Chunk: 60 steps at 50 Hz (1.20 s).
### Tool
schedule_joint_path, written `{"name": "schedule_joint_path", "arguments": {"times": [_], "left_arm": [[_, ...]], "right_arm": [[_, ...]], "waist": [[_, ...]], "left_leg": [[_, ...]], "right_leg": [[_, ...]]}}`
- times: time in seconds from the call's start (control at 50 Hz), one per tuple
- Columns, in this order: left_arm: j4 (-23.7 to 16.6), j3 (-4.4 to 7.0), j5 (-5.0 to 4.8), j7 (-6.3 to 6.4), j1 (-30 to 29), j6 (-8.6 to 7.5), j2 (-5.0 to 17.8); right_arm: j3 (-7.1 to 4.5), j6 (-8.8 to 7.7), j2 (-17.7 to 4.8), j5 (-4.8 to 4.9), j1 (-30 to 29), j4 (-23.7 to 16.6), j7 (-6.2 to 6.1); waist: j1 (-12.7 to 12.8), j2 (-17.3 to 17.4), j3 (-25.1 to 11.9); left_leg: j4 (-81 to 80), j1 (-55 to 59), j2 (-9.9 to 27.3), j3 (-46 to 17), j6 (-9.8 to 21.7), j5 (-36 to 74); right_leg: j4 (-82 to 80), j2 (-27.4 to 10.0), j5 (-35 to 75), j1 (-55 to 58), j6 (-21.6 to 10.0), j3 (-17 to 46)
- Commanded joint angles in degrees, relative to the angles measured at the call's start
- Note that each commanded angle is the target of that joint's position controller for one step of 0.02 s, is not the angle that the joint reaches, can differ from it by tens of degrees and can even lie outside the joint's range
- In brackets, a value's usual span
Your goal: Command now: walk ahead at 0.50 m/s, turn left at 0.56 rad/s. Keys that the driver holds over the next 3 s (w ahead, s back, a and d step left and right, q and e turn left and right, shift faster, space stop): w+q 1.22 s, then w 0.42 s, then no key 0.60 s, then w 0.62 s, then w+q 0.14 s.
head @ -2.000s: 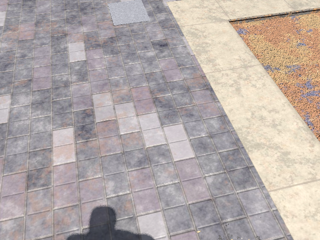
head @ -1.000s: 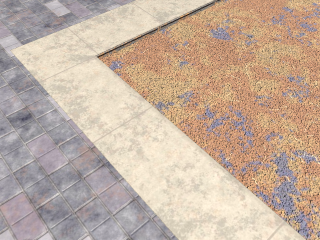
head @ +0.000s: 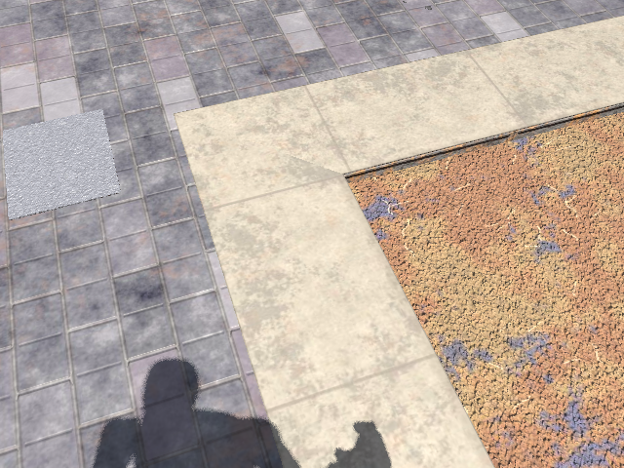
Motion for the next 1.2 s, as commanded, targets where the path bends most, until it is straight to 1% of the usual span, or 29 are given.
{"name": "schedule_joint_path", "arguments": {"times": [0.02, 0.04, 0.08, 0.14, 0.22, 0.3, 0.36, 0.4, 0.42, 0.44, 0.46, 0.48, 0.5, 0.52, 0.56, 0.66, 0.76, 0.84, 0.9, 0.92, 0.94, 0.96, 0.98, 1.0, 1.02, 1.04, 1.06, 1.1, 1.2], "left_arm": [[-8.4, 0.71, -0.66, -0.35, -5.6, -4.19, 6.4], [-7.9, 1.25, 0.94, 0.06, -5.3, -3.79, 7.2], [-7.8, 1.60, 1.62, -0.07, -3.4, -2.34, 7.0], [-9.0, 1.02, 2.22, 0.17, -6.1, -1.11, 4.9], [-11.2, 0.03, 1.90, -0.32, -14.9, -1.37, 3.0], [-13.0, 0.14, 0.89, -1.48, -20.2, -2.32, 4.0], [-13.2, 0.99, 0.67, -2.11, -18.9, -3.20, 6.1], [-11.4, 2.06, 0.86, -1.77, -11.5, -3.75, 7.5], [-10.5, 2.91, 1.83, -1.37, -4.3, -4.03, 9.7], [-9.7, 4.05, 2.96, -0.89, 4.0, -3.77, 14.4], [-8.0, 3.93, 1.83, -1.50, 6.1, -3.06, 13.4], [-9.2, 2.57, 1.05, -1.35, 3.0, -2.65, 8.3], [-9.6, 1.87, 1.18, -1.04, 0.4, -1.99, 6.2], [-9.4, 1.34, 1.51, -1.00, -2.1, -1.62, 5.2], [-8.7, 0.81, 1.94, -0.90, -4.3, -1.72, 4.0], [-6.0, 1.85, 1.74, -0.80, -3.1, -2.55, 6.9], [-4.1, 2.10, 1.34, -0.39, -1.5, -1.49, 8.9], [-2.4, 2.59, 0.33, -0.39, 1.4, -0.22, 11.1], [-2.3, 3.33, -0.59, 0.04, 0.9, 0.86, 13.5], [-2.4, 3.43, -0.83, 0.28, 0.3, 1.33, 14.0], [-2.7, 2.84, -0.71, 0.57, 0.3, 1.47, 12.6], [-4.1, 0.84, 2.23, 0.38, 2.6, 1.05, 6.8], [-7.8, -0.79, 1.94, -0.36, 4.3, -0.88, 3.5], [-8.4, 0.55, -0.23, -1.10, -3.0, -2.60, 9.6], [-9.7, 0.47, -1.32, -1.41, -6.1, -3.42, 9.7], [-9.1, 0.23, -0.22, -0.96, -5.9, -3.59, 8.7], [-8.6, 0.60, 1.13, -0.64, -5.4, -3.25, 9.1], [-8.3, 0.81, 1.70, -0.78, -3.6, -2.00, 8.7], [-10.2, -0.45, 2.26, -0.67, -10.9, -0.89, 5.1]], "right_arm": [[-2.48, -1.41, -8.6, -0.07, 10.9, -1.2, -0.28], [-1.87, -1.49, -6.5, -0.24, 7.5, -2.0, -0.52], [-1.65, -1.63, -6.2, -0.79, 5.5, -3.4, -1.01], [-2.16, -1.88, -8.2, -0.49, 7.5, -2.8, -2.10], [-2.29, -1.19, -8.7, 0.02, 10.7, -1.8, -3.15], [-2.37, -0.53, -9.0, 0.36, 13.8, -0.6, -3.46], [-2.42, -0.04, -8.8, 0.33, 13.6, -0.6, -3.87], [-2.10, 0.19, -7.7, 0.20, 11.7, -1.4, -3.85], [-1.06, -0.04, -4.9, -0.22, 10.9, -2.3, -3.56], [0.07, -0.36, -1.3, -0.10, 16.1, -3.7, -3.62], [0.34, -0.72, -3.0, 1.04, 19.8, -4.3, -3.64], [-0.95, -0.51, -8.3, 1.39, 16.6, -3.2, -3.58], [-1.29, -0.12, -9.4, 0.70, 11.5, -3.9, -3.49], [-1.34, 0.06, -8.6, 0.05, 9.1, -4.6, -3.32], [-1.43, 0.61, -6.6, 0.29, 9.3, -4.8, -2.74], [-0.65, 1.32, -3.8, 0.05, 6.2, -6.3, -2.54], [0.18, 0.35, -2.4, 0.09, -1.6, -7.8, -0.84], [0.34, 0.29, -2.4, 0.40, -6.9, -10.2, 0.53], [-1.07, 0.69, -5.2, -0.09, -3.5, -10.5, 0.79], [-2.30, 0.89, -7.2, -0.13, 3.0, -9.0, 0.61], [-4.24, 1.18, -10.5, 0.05, 13.3, -6.2, -0.16], [-5.50, 1.67, -15.7, 0.48, 19.6, -4.7, -1.48], [-5.25, 0.69, -19.0, 0.50, 16.5, -7.0, -1.09], [-3.80, -0.07, -13.5, 0.09, 17.1, -7.1, -0.52], [-3.05, -0.67, -11.4, -0.22, 15.4, -6.5, -0.52], [-2.51, -0.96, -10.1, -0.20, 11.6, -6.8, -0.57], [-1.95, -0.99, -8.4, -0.43, 8.2, -7.3, -0.81], [-1.59, -1.13, -7.9, -1.03, 5.8, -8.0, -1.39], [-2.01, -1.12, -9.6, -0.49, 9.0, -5.7, -3.10]], "waist": [[-4.3, -0.2, -10.6], [-2.3, 0.0, -8.6], [0.0, 1.4, -7.5], [-0.2, 1.2, -5.8], [-3.5, 3.9, -4.4], [-5.6, 5.2, -3.8], [-4.2, 6.7, -4.1], [0.0, 7.7, -6.5], [3.6, 5.3, -12.8], [3.6, -6.6, -22.1], [2.2, -20.0, -24.3], [3.3, -11.8, -15.9], [3.6, -6.9, -10.0], [2.3, -4.5, -5.9], [-0.1, -6.6, -3.3], [-0.2, -4.5, -2.8], [2.8, -3.6, -1.3], [4.1, -3.8, 0.9], [0.4, -6.1, -2.4], [-3.6, -6.0, -6.1], [-8.7, -4.2, -11.3], [-8.6, 7.9, -16.4], [-3.9, 17.0, -25.5], [-8.3, 7.4, -23.6], [-7.4, 6.0, -15.7], [-4.3, 0.3, -11.0], [-2.1, 0.5, -8.8], [0.2, 2.5, -7.6], [-1.7, 2.5, -4.4]], "left_leg": [[-20.6, 33.7, 17.2, -31.8, 12.7, 3.6], [-21.2, 27.1, 15.0, -26.9, 11.4, 9.1], [-23.4, 20.3, 12.9, -23.8, 11.4, 14.8], [-24.5, 15.9, 11.0, -19.3, 11.2, 20.5], [-23.2, 14.5, 7.6, -16.6, 7.7, 14.6], [-20.3, 16.8, 9.1, -20.9, 6.5, 9.2], [-15.7, 20.7, 10.9, -26.2, 5.5, 8.3], [-9.7, 20.0, 8.8, -26.5, 3.6, 12.8], [1.6, 15.6, 5.7, -23.4, 1.5, 12.0], [21.2, -0.8, -1.6, -15.8, -2.7, -4.0], [33.4, -14.6, -1.8, -13.4, -4.2, -23.1], [38.6, -19.0, 1.9, -14.3, -4.7, -18.7], [39.0, -18.8, 3.9, -11.8, -4.9, -13.9], [36.7, -17.0, 5.6, -10.9, -5.1, -10.6], [32.8, -12.5, 8.3, -10.2, -5.0, -7.2], [24.8, -15.2, 9.7, -9.1, -6.5, 0.4], [8.9, -12.7, 8.8, -5.0, -5.9, 12.7], [1.4, -11.7, 7.7, -1.7, -3.9, 9.6], [-0.9, -3.2, 3.0, 2.6, -0.5, 0.8], [-3.1, 5.3, 0.3, 4.0, 1.2, 0.7], [-6.3, 20.9, -1.5, 3.1, 3.5, 4.6], [-5.5, 38.6, 10.7, -15.1, 7.6, 8.8], [-16.3, 51.8, 22.1, -48.9, 19.4, -6.4], [-20.5, 50.1, 21.3, -46.6, 16.1, -9.6], [-20.6, 43.0, 19.4, -38.5, 14.0, -6.4], [-20.7, 33.9, 16.9, -32.3, 12.1, 0.2], [-21.2, 27.1, 14.8, -27.5, 11.1, 6.3], [-23.5, 20.2, 12.9, -24.6, 11.3, 12.1], [-24.1, 13.8, 8.9, -17.5, 9.5, 15.1]], "right_leg": [[10.3, -1.4, 4.7, -32.4, -2.2, 8.2], [5.5, -3.1, 7.1, -28.4, -1.9, 8.1], [1.5, -3.8, 9.8, -23.4, -0.6, 8.0], [-6.5, -2.6, 15.3, -23.7, 2.0, 6.3], [-23.6, 0.6, 28.9, -21.6, 2.9, 6.0], [-32.4, 3.0, 31.6, -18.5, 2.0, 6.7], [-35.8, 3.6, 26.0, -15.5, 0.2, 7.8], [-39.3, 4.1, 24.7, -5.3, -2.2, 6.2], [-38.2, -1.4, 24.4, 7.7, -5.3, 10.5], [-38.9, -14.5, 18.9, 29.0, -12.4, 29.2], [-45.0, -21.7, 4.1, 34.4, -17.3, 49.5], [-47.0, -19.9, -3.6, 27.6, -15.2, 44.5], [-47.4, -17.4, -0.1, 20.1, -12.8, 35.2], [-48.9, -14.7, 6.3, 12.8, -11.9, 28.6], [-51.9, -11.3, 13.6, 5.2, -10.7, 19.8], [-55.3, -11.9, 26.0, 5.7, -12.7, 9.3], [-55.0, -10.3, 30.7, 8.8, -10.4, -0.4], [-53.4, -12.4, 33.7, 14.2, -9.1, -3.5], [-43.5, -12.8, 58.6, 17.5, -7.4, -6.8], [-34.2, -11.8, 66.0, 16.6, -6.4, -8.3], [-21.0, -9.6, 63.2, 9.4, -4.4, -9.7], [-1.6, -5.7, 25.3, -8.4, -1.8, -9.4], [15.3, 5.6, -7.2, -28.3, 0.4, 1.5], [17.4, 2.4, -3.3, -34.7, -0.6, 8.8], [14.3, 0.4, 1.7, -36.5, -1.7, 7.7], [9.3, -2.0, 5.9, -33.1, -1.5, 7.8], [4.6, -3.5, 8.2, -29.0, -1.0, 7.9], [1.0, -4.0, 10.6, -24.3, 0.5, 7.6], [-16.2, -1.3, 23.7, -23.1, 3.6, 5.9]]}}
Next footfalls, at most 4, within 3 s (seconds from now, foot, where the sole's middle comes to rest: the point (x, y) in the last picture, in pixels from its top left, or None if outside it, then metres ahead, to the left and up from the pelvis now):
0.42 right None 0.43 -0.10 -0.75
0.94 left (206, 399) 0.57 0.26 -0.75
1.44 right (209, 263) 0.91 0.30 -0.75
1.90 left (74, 262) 0.91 0.63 -0.75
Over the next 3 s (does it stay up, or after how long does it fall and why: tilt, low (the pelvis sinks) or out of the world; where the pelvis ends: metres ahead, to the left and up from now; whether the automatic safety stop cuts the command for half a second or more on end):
stays up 1.16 0.67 0.01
